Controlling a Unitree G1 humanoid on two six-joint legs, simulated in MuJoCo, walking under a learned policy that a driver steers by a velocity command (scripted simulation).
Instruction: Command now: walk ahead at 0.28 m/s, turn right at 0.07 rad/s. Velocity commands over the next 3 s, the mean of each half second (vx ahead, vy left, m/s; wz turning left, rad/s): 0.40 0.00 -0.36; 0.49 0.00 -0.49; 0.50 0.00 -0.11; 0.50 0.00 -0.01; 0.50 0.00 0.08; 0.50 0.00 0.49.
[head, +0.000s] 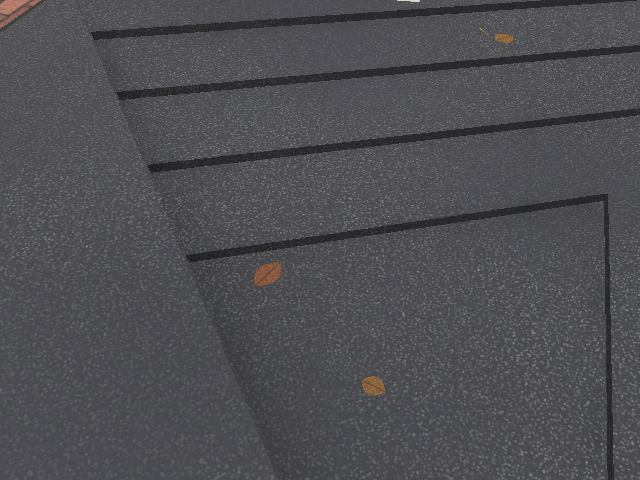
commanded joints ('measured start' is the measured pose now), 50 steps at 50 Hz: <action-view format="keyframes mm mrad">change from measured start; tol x32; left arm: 1 -23 100 19 -73 -6 -16 -7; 20 343 193 43 -65 -6 -73 -13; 50 -104 111 39 -192 -8 -40 -23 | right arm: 1 71 -121 -26 -33 -4 -16 -9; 36 -272 -163 -4 -166 -31 -32 54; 41 407 -252 -60 4 -47 -63 30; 50 92 -198 -37 69 7 -122 12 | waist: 1 -37 122 22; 36 89 -25 52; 41 -303 135 -94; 50 52 169 112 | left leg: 1 129 384 -398 -227 -454 98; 16 39 360 -123 -180 -286 86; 23 -636 182 -42 726 -238 -135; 37 -343 189 -8 510 -19 -117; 40 339 114 73 407 -18 -71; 42 543 520 -475 188 63 59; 50 -222 385 -276 59 -436 34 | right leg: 1 -92 -14 62 -94 -76 -41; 17 292 23 -79 -490 -8 -124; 20 663 -239 406 -772 -63 -224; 21 617 -378 724 -810 122 -348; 27 515 -175 314 -813 627 -302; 37 462 -158 343 -642 625 -269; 40 103 -66 267 -169 913 -192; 42 -239 108 176 455 -231 -114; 50 -72 13 178 -124 452 -94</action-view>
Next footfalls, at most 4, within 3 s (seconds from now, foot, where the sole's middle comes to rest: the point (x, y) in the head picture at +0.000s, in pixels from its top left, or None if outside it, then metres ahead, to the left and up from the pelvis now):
0.38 right None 0.02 -0.09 -0.77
0.80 left None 0.39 0.03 -0.77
1.32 right None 0.56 -0.35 -0.95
1.70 left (424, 369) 0.90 -0.33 -0.95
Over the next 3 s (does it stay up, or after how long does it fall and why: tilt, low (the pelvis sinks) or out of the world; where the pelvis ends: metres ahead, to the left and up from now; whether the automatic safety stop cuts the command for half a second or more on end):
stays up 1.34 -0.64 -0.17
